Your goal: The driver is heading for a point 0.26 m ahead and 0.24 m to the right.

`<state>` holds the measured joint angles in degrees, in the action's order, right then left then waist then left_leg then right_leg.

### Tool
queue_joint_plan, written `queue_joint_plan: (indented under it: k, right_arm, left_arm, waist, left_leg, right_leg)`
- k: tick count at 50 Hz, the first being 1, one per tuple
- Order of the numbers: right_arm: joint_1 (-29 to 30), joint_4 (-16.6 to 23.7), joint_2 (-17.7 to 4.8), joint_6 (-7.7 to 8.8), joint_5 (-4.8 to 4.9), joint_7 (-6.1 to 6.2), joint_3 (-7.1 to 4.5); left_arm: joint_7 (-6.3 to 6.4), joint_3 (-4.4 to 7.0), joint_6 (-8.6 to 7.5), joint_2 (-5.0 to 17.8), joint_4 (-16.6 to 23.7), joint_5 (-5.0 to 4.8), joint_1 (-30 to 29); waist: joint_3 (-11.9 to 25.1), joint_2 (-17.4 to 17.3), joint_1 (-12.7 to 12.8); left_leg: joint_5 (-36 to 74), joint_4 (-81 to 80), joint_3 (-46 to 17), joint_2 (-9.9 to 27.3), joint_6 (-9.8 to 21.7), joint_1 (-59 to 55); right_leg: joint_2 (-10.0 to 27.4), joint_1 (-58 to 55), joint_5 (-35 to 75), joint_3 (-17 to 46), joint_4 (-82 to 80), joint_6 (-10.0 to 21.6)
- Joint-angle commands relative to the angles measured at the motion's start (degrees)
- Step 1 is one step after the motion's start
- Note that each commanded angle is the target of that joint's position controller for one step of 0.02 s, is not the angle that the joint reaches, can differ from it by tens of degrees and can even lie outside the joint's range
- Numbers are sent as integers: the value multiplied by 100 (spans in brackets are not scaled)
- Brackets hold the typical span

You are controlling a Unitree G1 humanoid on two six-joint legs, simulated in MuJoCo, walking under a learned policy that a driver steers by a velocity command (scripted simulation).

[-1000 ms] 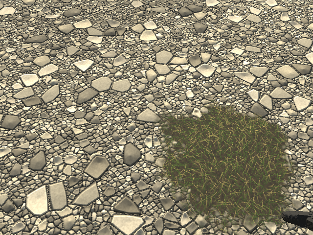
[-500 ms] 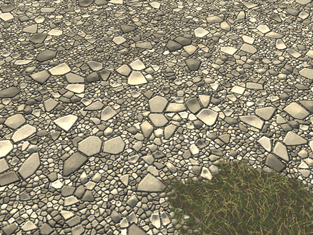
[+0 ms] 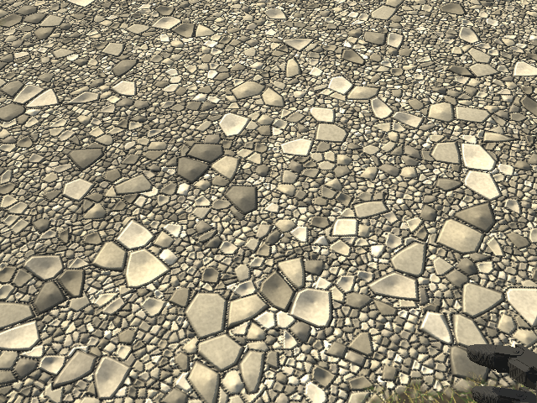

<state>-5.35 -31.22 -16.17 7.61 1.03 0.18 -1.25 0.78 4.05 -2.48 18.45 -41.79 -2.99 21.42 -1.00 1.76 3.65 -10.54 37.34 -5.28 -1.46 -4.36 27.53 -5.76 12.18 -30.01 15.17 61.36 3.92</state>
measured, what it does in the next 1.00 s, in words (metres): walks ahead, turning right: right foot, then left foot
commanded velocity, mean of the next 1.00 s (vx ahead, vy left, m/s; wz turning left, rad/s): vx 0.56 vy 0.00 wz -0.55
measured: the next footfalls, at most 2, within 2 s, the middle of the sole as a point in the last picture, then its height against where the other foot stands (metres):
right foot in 0.42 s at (362, 396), level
left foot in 0.86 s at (314, 304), level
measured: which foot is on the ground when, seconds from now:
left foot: down 0.00-0.42, up 0.44-0.84, down 0.86-1.00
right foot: up 0.00-0.40, down 0.42-1.00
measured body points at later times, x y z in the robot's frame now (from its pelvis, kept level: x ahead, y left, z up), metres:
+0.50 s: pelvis +0.37 -0.05 -0.01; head +0.41 -0.07 +0.44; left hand +0.68 +0.08 -0.08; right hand +0.28 -0.31 -0.13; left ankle +0.22 +0.18 -0.57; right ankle +0.47 -0.13 -0.71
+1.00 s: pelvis +0.58 -0.07 +0.02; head +0.60 -0.08 +0.47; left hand +0.80 +0.10 -0.11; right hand +0.59 -0.36 -0.09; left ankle +0.71 -0.01 -0.71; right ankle +0.48 -0.13 -0.71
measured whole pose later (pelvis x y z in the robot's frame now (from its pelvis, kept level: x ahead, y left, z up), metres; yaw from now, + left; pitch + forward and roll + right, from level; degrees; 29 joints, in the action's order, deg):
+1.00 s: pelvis +0.58 -0.07 +0.02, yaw -32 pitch +1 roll +0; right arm -7.9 -41.8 -12.9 1.8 -1.1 -0.2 -0.4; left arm 0.4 1.1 0.3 14.6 -47.8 0.5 11.6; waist -1.4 0.3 1.2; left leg -8.7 31.1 0.2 0.1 -0.1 23.3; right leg -2.5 11.9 -23.1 2.9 34.3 1.3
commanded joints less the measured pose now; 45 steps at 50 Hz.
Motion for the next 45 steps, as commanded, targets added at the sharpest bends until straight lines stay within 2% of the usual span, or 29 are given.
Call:
queue_joint_plan:
  k: [1, 2, 3, 4, 6, 8, 10, 13, 14, 15, 17, 18, 19, 20, 21, 22, 23, 24, 25, 26, 28, 31, 34, 36, 39, 42, 43, 44, 45]
  right_arm:
    - [-1651, -7, -911, -81, -122, 5, -429]
    - [-1625, -124, -847, -120, -177, 17, -414]
    - [-1543, -273, -751, -130, -217, 20, -391]
    - [-1436, -405, -586, -110, -225, 22, -341]
    - [-1442, -655, -279, -83, -108, -19, -270]
    - [-1442, -822, -388, -73, -81, -21, -304]
    - [-1290, -885, -565, -69, -149, 11, -334]
    - [-1506, -1074, -688, -68, -211, 57, -326]
    - [-1622, -1137, -912, -70, -178, 75, -366]
    - [-1694, -1203, -970, -89, -162, 92, -369]
    - [-1865, -1292, -1241, -150, -201, 149, -405]
    - [-1944, -1326, -1425, -211, -159, 209, -443]
    - [-1900, -1318, -1582, -278, -112, 267, -470]
    - [-1735, -1259, -1619, -299, -81, 273, -468]
    - [-1472, -1163, -1462, -247, -4, 224, -415]
    - [-1685, -901, -575, -96, -284, 130, -186]
    - [-2451, -792, -717, 81, -45, 2, -56]
    - [-1614, -791, -1220, 81, 75, 23, -171]
    - [-1321, -599, -1053, 33, 166, 71, -165]
    - [-1258, -701, -964, -61, 74, 152, -159]
    - [-1517, -819, -991, -295, 3, 171, -213]
    - [-1401, -795, -580, -426, -125, 213, -144]
    - [-1083, -754, -392, -446, -184, 192, -93]
    - [-689, -704, -358, -428, -150, 138, -72]
    - [-307, -615, -478, -406, -102, 61, -99]
    - [-336, -610, -616, -368, -184, -1, -173]
    - [-495, -676, -644, -342, -234, -8, -196]
    - [-515, -650, -885, -316, -292, 23, -232]
    - [-321, -566, -1009, -345, -359, 50, -227]
  left_arm:
    - [-30, -138, -98, 295, 768, -65, -283]
    - [-51, -108, -64, 323, 801, 81, -633]
    - [-84, -75, -61, 302, 933, 160, -963]
    - [-132, -51, -14, 271, 1002, 98, -1011]
    - [-193, -88, 107, 79, 1102, -5, -1081]
    - [-247, -140, 154, -30, 1215, 41, -1226]
    - [-291, -161, 128, 7, 1301, 61, -1421]
    - [-379, -152, 72, 102, 1371, 79, -1985]
    - [-448, -212, 29, -31, 1489, 74, -2238]
    - [-517, -227, -10, -39, 1537, 69, -2453]
    - [-581, -133, -70, 157, 1564, 62, -2616]
    - [-594, -79, -78, 253, 1544, 103, -2423]
    - [-597, 34, -68, 429, 1397, 138, -1742]
    - [-550, 223, -17, 749, 1090, 154, -564]
    - [-425, 361, 42, 934, 768, 165, 500]
    - [-247, 334, 88, 1246, 746, 258, 336]
    - [-226, 220, -17, 1199, 1076, 563, 69]
    - [-253, 243, -19, 961, 1070, 506, -16]
    - [-295, 206, -96, 943, 937, 375, -416]
    - [-293, 123, -173, 653, 936, 261, -846]
    - [-288, 74, -225, 561, 916, 369, -1202]
    - [-237, 27, -279, 472, 572, 348, -1147]
    - [-126, 8, -150, 453, 373, 345, -1201]
    - [-85, -13, -58, 413, 261, 332, -1103]
    - [-80, -32, 31, 426, 48, 352, -926]
    - [-98, -83, 78, 350, -113, 309, -983]
    - [-92, -125, 71, 242, -163, 280, -965]
    - [-83, -176, 23, 77, -198, 380, -694]
    - [-93, -206, -26, -68, -389, 424, 179]
  waist:
    - [673, -1411, -982]
    - [362, -527, -964]
    - [35, -343, -888]
    - [-117, -577, -743]
    - [-209, -807, -638]
    - [-369, -653, -548]
    - [-589, -513, -470]
    - [-803, -174, -715]
    - [-968, -302, -733]
    - [-1055, -211, -786]
    - [-725, -449, -682]
    - [-564, -675, -472]
    - [-177, -858, -41]
    - [438, -911, 548]
    - [708, -491, 1078]
    - [1086, 1651, 350]
    - [3205, 1193, 63]
    - [2989, -118, 419]
    - [1522, -475, -25]
    - [953, -870, -279]
    - [391, -611, -616]
    - [381, -270, -652]
    - [603, -37, -572]
    - [654, 43, -360]
    - [570, 199, -164]
    - [514, 258, -295]
    - [531, 201, -408]
    - [639, -177, -280]
    - [996, -974, 168]
  left_leg:
    - [-3745, -2267, -4083, 2324, 1235, -4209]
    - [-2362, -2160, -3019, 2060, 1144, -3632]
    - [-1477, -2164, -2271, 1806, 1112, -3145]
    - [-950, -2227, -1678, 1648, 1045, -2804]
    - [-329, -2336, -939, 1521, 992, -2656]
    - [260, -2498, -421, 1566, 1048, -2563]
    - [671, -2749, 141, 1533, 1048, -2348]
    - [1265, -3007, 996, 1302, 810, -2579]
    - [1677, -3000, 1133, 1421, 751, -2566]
    - [2395, -2980, 1374, 1378, 632, -2697]
    - [5113, -2513, 1746, 1268, 430, -2893]
    - [6729, -1960, 1751, 1358, 426, -3015]
    - [7707, -984, 1709, 1465, 457, -2949]
    - [7868, 271, 1537, 1546, 507, -2522]
    - [5695, 1972, 1589, 1147, 426, -1447]
    - [-2042, 4711, 1457, -30, 255, 450]
    - [-2543, 5887, -246, -57, 303, 1105]
    - [-1895, 5465, -381, 172, 366, 716]
    - [-1623, 4833, -122, 344, 313, 1035]
    - [-1414, 4352, -53, 662, 255, 933]
    - [-1252, 3857, -7, 844, 128, 169]
    - [-846, 2807, 195, 812, -55, -153]
    - [293, 1631, 314, 724, -125, -161]
    - [1061, 826, 339, 634, -110, -319]
    - [1207, 108, 242, 559, -25, -382]
    - [899, -706, 281, 420, 267, -696]
    - [1604, -1205, 296, 411, 415, -1147]
    - [3809, -1212, -164, 902, 591, -1732]
    - [5119, -854, -779, 1618, 1214, -2622]
  right_leg:
    - [686, 4203, 988, -739, 2692, -109]
    - [910, 3912, 1219, -818, 2451, -115]
    - [1083, 3765, 1386, -796, 2081, -92]
    - [1250, 3541, 1450, -773, 1854, -80]
    - [1409, 3600, 1438, -870, 1688, -42]
    - [1461, 3862, 1743, -922, 1555, -73]
    - [1440, 3895, 2260, -988, 1010, -148]
    - [1230, 3754, 3084, -1498, -15, -79]
    - [1271, 3651, 3202, -1617, -523, -15]
    - [1146, 3472, 3251, -1875, -978, 64]
    - [550, 2397, 3214, -2540, -1566, 275]
    - [246, 1931, 2971, -2694, -1695, 344]
    - [6, 1048, 2757, -2663, -1833, 457]
    - [-56, -413, 2871, -2363, -2049, 684]
    - [283, -2106, 3924, -1645, -3048, 937]
    - [1457, -3858, 6896, -83, -2392, 1258]
    - [2914, -4665, 6005, 2560, -3032, 2579]
    - [2553, -3681, 5006, 2326, -3646, 2232]
    - [2332, -2421, 4729, 1668, -3995, 1989]
    - [2094, -1483, 4613, 1160, -4116, 1720]
    - [1845, 82, 5180, 458, -4402, 1557]
    - [1530, 749, 6177, -416, -4522, 1453]
    - [1144, 516, 6183, -1054, -4353, 1159]
    - [1061, 340, 5667, -1173, -4302, 1009]
    - [1310, -2, 4965, -879, -4130, 985]
    - [1453, -202, 4480, -532, -3522, 807]
    - [1268, -116, 4012, -539, -3250, 585]
    - [898, 118, 3224, -688, -2880, 261]
    - [497, 751, 1452, -832, -2582, -60]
